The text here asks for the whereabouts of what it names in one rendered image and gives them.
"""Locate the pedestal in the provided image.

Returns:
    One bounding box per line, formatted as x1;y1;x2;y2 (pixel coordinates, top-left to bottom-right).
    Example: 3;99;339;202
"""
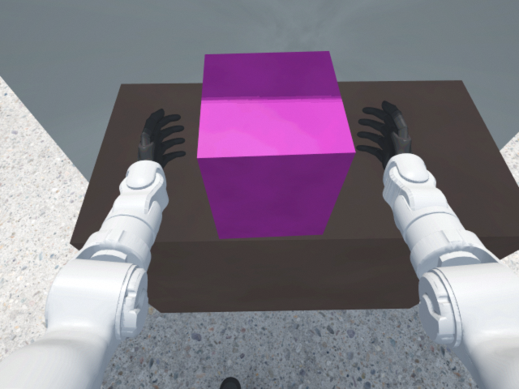
70;80;519;313

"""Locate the left robot upper arm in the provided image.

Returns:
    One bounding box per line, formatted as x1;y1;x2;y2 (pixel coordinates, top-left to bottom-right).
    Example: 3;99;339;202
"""
0;259;148;389

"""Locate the robot right hand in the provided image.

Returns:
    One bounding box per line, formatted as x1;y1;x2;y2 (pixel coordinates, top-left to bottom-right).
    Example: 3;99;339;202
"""
356;100;413;170

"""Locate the left robot forearm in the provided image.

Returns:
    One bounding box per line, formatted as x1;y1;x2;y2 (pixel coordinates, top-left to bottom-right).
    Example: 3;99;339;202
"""
45;160;169;328

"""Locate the carton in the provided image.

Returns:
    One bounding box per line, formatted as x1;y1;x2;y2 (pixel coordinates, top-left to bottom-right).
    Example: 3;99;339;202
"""
197;51;356;239

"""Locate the right robot forearm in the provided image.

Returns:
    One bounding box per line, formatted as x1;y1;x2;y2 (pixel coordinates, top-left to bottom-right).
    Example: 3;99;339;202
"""
383;153;519;280

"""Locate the right robot upper arm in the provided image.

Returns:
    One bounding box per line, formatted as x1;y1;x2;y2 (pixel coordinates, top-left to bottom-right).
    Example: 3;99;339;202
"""
418;263;519;389

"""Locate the robot left hand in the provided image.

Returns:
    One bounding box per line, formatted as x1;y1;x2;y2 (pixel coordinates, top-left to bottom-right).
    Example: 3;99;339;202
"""
136;109;186;168

